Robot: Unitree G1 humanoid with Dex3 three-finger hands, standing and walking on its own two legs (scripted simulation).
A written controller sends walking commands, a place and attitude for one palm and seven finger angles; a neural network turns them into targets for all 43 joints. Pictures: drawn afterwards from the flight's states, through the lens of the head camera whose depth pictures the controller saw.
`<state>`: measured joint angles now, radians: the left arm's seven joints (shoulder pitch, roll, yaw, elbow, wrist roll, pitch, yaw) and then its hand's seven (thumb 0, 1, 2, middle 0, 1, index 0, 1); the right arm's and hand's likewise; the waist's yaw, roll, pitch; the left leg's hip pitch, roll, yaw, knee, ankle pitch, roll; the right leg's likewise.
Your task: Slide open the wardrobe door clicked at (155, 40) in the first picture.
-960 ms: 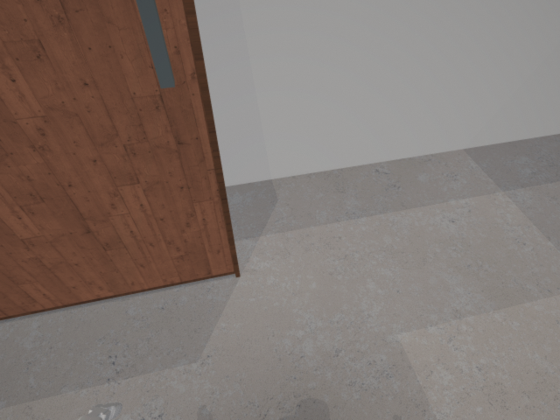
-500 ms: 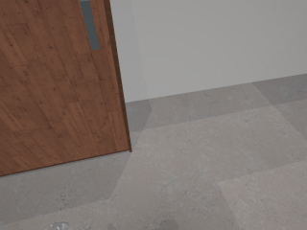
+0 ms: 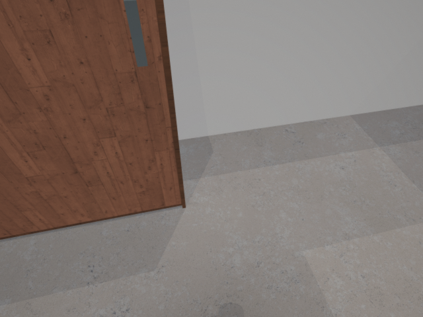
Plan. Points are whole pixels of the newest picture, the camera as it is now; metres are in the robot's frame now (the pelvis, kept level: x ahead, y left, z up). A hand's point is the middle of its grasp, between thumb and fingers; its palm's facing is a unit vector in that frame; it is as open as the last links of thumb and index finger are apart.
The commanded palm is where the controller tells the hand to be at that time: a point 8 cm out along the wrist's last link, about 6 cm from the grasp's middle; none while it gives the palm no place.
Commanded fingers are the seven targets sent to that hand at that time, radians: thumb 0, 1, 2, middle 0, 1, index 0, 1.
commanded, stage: stand and wait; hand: right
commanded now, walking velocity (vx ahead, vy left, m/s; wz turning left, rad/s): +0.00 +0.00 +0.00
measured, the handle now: (136, 30) +0.74 +0.25 +0.20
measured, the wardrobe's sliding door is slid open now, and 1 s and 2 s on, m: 0.00 0.00 0.00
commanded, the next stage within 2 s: look at it before walking up in 0.04 s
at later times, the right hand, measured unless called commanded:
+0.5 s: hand out of the picture +0.09 -0.25 -0.16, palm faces -0.03 +0.94 -0.33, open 7.4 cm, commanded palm none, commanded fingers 0.00 -0.90 -0.90 0.20 0.30 0.20 0.30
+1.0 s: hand out of the picture +0.09 -0.24 -0.16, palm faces -0.04 +0.95 -0.32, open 7.4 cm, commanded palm none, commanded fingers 0.00 -0.90 -0.90 0.20 0.30 0.20 0.30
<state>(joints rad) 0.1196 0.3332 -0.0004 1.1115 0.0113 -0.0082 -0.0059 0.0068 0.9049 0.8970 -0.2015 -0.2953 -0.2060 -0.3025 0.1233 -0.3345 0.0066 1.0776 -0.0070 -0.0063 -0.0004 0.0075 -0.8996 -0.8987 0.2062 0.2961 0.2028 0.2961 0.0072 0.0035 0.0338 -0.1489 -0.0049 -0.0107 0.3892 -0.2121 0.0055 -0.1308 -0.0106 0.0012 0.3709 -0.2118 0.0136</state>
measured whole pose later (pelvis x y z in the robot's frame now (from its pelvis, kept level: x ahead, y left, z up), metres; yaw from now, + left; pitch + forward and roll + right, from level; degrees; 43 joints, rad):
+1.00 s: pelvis +0.01 +0.00 +0.00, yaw +3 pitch -1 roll +0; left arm 0.10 0.30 0.01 1.07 0.01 0.00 0.02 0.01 0.91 0.90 -0.20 -0.30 -0.20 -0.30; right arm 0.15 -0.31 -0.01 1.06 -0.01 0.02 -0.01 0.01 -0.90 -0.90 0.20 0.30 0.20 0.30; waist -0.01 0.01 0.04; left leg -0.17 -0.02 -0.05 0.43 -0.23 0.01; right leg -0.14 -0.03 -0.04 0.40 -0.25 0.02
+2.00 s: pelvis +0.06 -0.02 +0.00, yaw +19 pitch +0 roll +4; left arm 0.35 0.14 0.02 1.03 0.03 -0.06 0.04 0.00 0.91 0.90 -0.20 -0.29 -0.20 -0.30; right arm 0.30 -0.23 -0.09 1.04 -0.04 0.04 0.04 0.01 -0.90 -0.90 0.20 0.30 0.20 0.30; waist 0.01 0.07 -0.02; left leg -0.50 -0.02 -0.02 1.13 -0.28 0.00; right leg -0.14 -0.08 -0.14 0.48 -0.34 -0.02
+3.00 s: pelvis +0.27 +0.14 -0.02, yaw +21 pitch +0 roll +0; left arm 0.09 0.15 0.04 0.96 0.02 0.03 0.02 0.00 0.91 0.90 -0.20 -0.29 -0.20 -0.30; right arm 0.24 -0.18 -0.06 1.02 -0.01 0.03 -0.05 0.01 -0.90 -0.90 0.20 0.30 0.20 0.30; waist -0.04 0.04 0.13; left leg -0.31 0.02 0.12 0.72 -0.42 0.02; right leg -0.30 0.00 -0.08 0.61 -0.29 -0.03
